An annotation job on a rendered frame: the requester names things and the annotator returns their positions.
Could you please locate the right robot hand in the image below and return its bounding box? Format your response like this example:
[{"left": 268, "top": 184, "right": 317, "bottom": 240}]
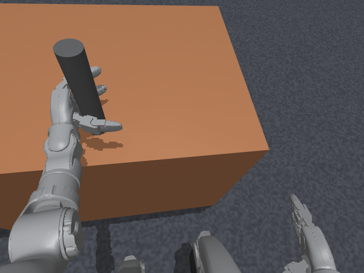
[{"left": 282, "top": 194, "right": 337, "bottom": 273}]

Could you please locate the left robot arm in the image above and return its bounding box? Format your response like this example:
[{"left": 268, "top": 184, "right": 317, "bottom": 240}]
[{"left": 0, "top": 123, "right": 84, "bottom": 273}]

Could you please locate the can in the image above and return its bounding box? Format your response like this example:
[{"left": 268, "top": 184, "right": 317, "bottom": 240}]
[{"left": 53, "top": 39, "right": 106, "bottom": 135}]

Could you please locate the left robot hand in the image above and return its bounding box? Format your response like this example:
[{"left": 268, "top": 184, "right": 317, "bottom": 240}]
[{"left": 50, "top": 67, "right": 122, "bottom": 135}]

